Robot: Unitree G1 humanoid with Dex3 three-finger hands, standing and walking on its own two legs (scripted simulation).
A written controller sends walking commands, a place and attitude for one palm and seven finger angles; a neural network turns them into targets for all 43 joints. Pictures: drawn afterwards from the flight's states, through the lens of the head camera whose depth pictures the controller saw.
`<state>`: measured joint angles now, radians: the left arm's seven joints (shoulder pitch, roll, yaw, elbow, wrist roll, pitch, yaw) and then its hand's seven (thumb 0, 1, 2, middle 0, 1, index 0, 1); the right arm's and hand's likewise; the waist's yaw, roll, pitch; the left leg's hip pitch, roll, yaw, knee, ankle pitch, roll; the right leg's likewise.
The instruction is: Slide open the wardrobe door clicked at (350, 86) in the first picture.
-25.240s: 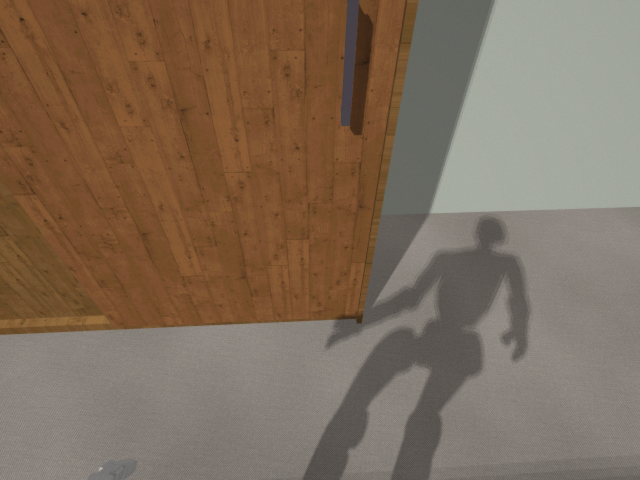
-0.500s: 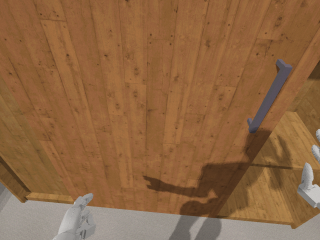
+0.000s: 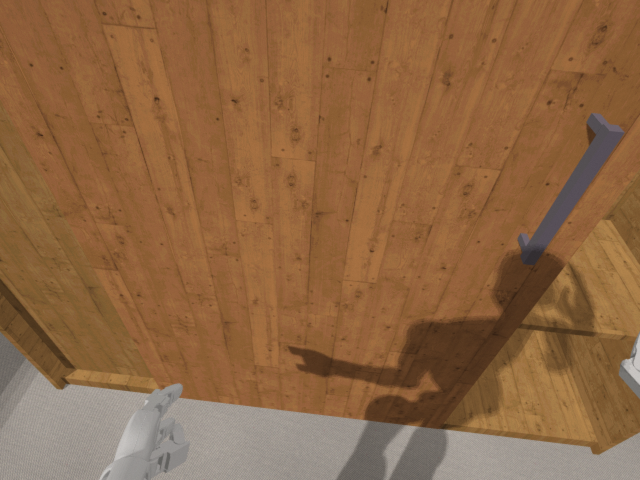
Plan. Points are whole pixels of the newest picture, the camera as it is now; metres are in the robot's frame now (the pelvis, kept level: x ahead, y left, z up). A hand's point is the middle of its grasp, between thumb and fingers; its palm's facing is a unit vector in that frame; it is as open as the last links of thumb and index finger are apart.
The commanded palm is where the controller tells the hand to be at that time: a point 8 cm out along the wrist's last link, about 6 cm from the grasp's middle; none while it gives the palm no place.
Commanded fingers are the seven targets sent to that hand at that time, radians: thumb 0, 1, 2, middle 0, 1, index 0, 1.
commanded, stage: step back with the hand held close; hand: right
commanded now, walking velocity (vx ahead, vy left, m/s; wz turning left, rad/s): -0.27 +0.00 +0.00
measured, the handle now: (559, 196) +0.42 -0.31 +0.18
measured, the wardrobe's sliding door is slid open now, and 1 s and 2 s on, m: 0.48 0.48 0.48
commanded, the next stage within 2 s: stop stepping back and stand still in 0.84 s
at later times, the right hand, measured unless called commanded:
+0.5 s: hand out of the picture +0.13 -0.34 +0.16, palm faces +0.43 +0.77 -0.47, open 7.4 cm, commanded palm +0.07 -0.37 +0.17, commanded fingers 0.00 -0.90 -0.90 0.20 0.30 0.20 0.30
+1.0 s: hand out of the picture +0.02 -0.39 +0.16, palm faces +0.46 +0.83 -0.32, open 7.4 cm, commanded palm -0.02 -0.42 +0.17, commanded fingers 0.00 -0.90 -0.90 0.20 0.30 0.20 0.30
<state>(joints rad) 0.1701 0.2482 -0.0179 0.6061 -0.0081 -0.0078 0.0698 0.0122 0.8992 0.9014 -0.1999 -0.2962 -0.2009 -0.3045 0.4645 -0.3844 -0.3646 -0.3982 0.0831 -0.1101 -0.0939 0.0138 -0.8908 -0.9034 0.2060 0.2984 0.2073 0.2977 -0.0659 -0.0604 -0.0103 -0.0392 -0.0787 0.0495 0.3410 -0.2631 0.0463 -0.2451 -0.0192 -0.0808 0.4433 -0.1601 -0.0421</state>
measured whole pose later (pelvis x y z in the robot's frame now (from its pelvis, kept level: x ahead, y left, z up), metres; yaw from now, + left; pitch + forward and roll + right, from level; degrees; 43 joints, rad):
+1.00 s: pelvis -0.17 -0.12 -0.03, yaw +1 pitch -4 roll +6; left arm 0.16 0.22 0.01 0.59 0.00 -0.06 0.05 0.01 0.90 0.90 -0.20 -0.30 -0.20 -0.30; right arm 0.44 -0.44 -0.41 -0.58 0.04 -0.27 -0.13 0.01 -0.89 -0.90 0.21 0.30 0.21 0.30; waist -0.08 0.03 0.03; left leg -0.37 0.01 0.00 0.68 -0.35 -0.01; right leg -0.51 0.05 -0.05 0.70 -0.27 -0.04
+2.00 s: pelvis -0.42 -0.33 -0.01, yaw +1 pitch -1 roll +4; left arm 0.26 0.13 0.00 0.56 0.01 -0.09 0.02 0.01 0.90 0.90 -0.20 -0.30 -0.20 -0.30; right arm 0.56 -0.52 -0.48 -0.65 0.05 -0.23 -0.13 0.01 -0.89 -0.90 0.21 0.30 0.21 0.30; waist 0.00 0.01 0.07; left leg -0.29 -0.03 0.11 0.67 -0.44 0.03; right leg -0.37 -0.13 -0.02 0.64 -0.34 0.00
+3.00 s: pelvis -0.34 -0.38 -0.01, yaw +0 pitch +4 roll +1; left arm 0.14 0.31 0.01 0.73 0.01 -0.05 -0.01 0.01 0.90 0.90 -0.20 -0.30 -0.20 -0.30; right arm 0.27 -0.38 -0.15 0.18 -0.02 -0.05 -0.03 0.00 -0.90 -0.90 0.20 0.30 0.20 0.30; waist -0.01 -0.06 -0.04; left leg -0.29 0.04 0.04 0.56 -0.34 -0.03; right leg -0.31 0.03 -0.07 0.58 -0.34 -0.07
